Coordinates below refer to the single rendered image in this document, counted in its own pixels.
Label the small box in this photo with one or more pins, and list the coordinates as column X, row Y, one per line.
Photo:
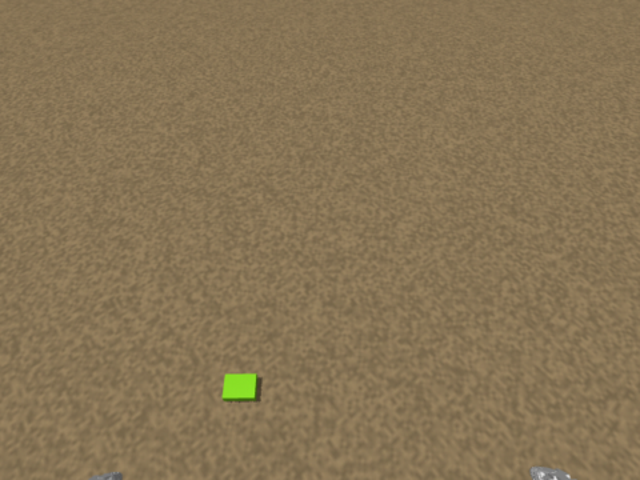
column 240, row 387

